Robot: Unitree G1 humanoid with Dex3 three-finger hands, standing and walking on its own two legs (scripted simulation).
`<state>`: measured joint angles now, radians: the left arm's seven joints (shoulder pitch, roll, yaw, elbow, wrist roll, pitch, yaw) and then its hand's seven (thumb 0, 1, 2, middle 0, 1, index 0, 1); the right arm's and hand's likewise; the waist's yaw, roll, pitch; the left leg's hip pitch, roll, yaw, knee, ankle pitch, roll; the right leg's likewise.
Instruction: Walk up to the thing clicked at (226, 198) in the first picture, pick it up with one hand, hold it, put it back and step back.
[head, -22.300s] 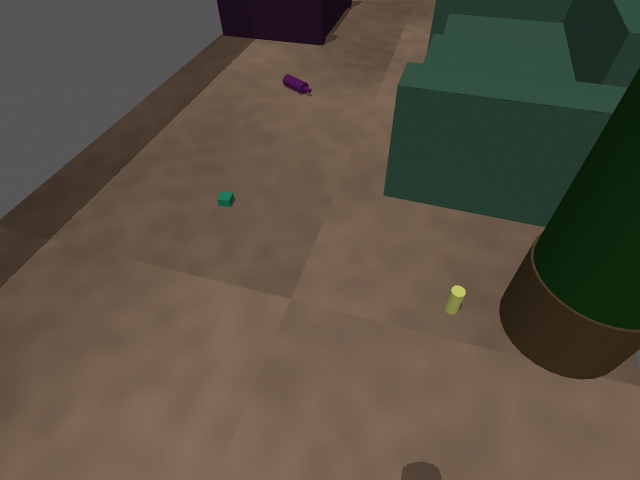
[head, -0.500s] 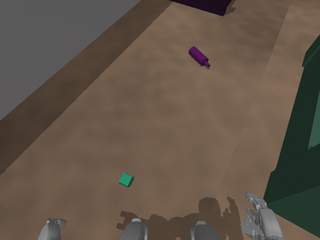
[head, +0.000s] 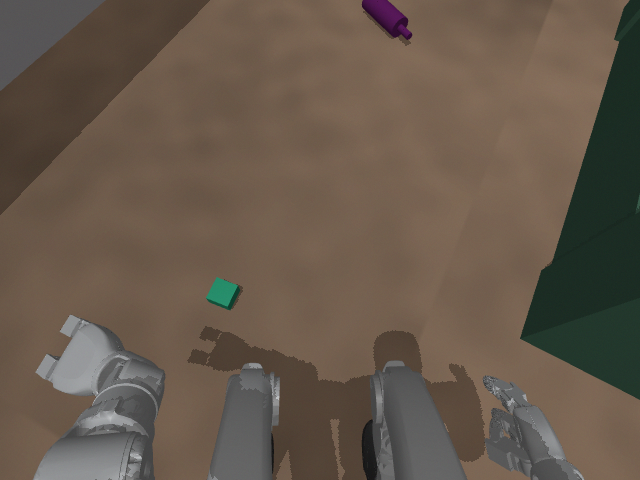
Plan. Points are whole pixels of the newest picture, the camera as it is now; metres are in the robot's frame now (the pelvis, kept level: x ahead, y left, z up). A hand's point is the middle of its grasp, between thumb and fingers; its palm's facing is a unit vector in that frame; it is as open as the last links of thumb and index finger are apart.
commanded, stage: rise first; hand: left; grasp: from above
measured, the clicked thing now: (223, 293) +0.49 +0.24 -0.53
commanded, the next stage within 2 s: none
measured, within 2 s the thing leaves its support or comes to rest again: neither
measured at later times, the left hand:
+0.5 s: hand (167, 317) +0.38 +0.29 -0.30, palm faces -0.08 -0.47 -0.88, open 13.3 cm
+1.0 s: hand (183, 305) +0.42 +0.28 -0.37, palm faces -0.10 -0.46 -0.88, open 13.3 cm
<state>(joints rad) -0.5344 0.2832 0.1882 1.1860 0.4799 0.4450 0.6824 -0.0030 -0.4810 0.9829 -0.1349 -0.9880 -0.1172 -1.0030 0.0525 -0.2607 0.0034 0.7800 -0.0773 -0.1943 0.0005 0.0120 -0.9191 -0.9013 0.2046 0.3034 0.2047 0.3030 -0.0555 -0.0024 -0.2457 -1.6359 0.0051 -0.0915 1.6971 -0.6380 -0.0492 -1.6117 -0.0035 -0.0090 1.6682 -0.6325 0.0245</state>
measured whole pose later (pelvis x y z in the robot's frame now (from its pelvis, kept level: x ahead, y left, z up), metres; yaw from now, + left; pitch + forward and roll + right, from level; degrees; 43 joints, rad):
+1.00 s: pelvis -0.03 +0.00 -0.21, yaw -5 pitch +35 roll -5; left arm -1.23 0.72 0.49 1.73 0.63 0.46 0.69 0.00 -0.40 0.93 -0.19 -0.97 -0.18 -0.97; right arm 0.12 -0.36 0.04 0.87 -0.15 -0.26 0.29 0.01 -0.91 -0.90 0.20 0.30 0.20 0.30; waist -0.24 0.02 0.00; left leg -2.28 -0.01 -0.16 2.36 -0.69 -0.06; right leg -2.26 0.05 -0.02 2.29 -0.65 0.06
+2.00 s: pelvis -0.04 +0.02 -0.22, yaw -10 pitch +31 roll -12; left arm -1.29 0.90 0.45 1.76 0.63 0.48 0.78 0.00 -0.58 1.05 -0.11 -1.00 -0.07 -1.03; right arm 0.15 -0.39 0.15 0.85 -0.17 -0.28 0.39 0.00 -0.92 -0.90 0.20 0.30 0.20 0.30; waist -0.35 -0.03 0.13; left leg -2.29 -0.01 -0.24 2.45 -0.71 -0.04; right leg -2.21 0.06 -0.10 2.29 -0.64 0.08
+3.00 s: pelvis -0.04 +0.02 -0.21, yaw -11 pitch +31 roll -13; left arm -1.28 0.94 0.41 1.75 0.61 0.46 0.75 0.00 -0.55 1.02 -0.11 -1.02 -0.09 -1.05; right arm 0.14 -0.38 0.21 0.81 -0.16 -0.29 0.39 0.00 -0.92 -0.90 0.20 0.30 0.20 0.30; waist -0.37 -0.05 0.15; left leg -2.27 0.00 -0.26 2.43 -0.72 -0.05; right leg -2.19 0.06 -0.11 2.27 -0.64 0.07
